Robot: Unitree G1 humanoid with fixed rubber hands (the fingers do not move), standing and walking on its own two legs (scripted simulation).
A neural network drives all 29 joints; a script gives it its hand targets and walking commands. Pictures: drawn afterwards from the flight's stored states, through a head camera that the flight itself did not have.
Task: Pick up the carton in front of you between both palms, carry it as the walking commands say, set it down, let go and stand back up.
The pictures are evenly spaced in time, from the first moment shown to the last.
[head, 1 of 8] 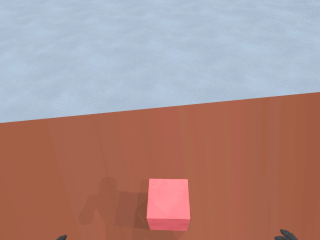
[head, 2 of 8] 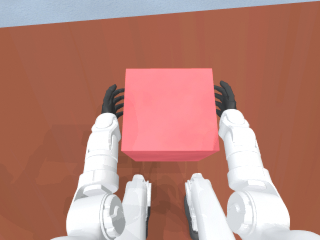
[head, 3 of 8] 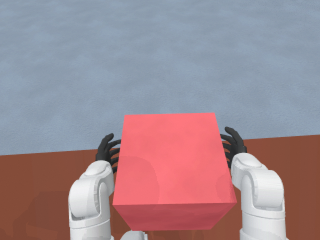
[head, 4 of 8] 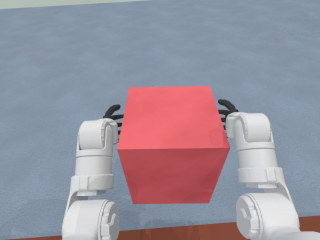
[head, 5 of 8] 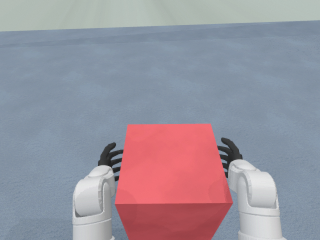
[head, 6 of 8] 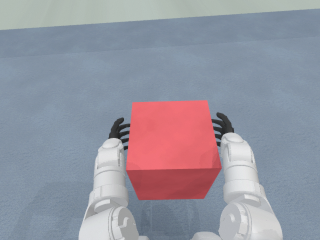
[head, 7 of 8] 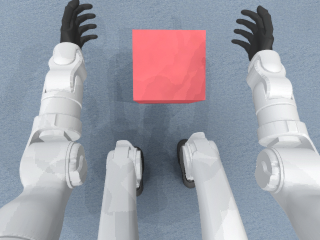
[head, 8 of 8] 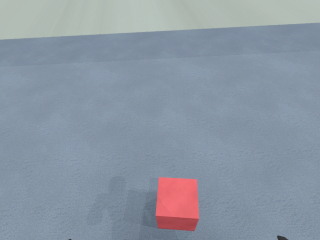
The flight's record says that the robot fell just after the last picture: no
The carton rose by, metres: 0.70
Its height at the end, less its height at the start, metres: -0.12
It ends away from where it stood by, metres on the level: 3.64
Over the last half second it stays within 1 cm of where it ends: yes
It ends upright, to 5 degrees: yes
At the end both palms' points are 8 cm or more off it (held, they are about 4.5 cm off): yes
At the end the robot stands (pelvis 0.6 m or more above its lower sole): yes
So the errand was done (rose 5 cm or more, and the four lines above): yes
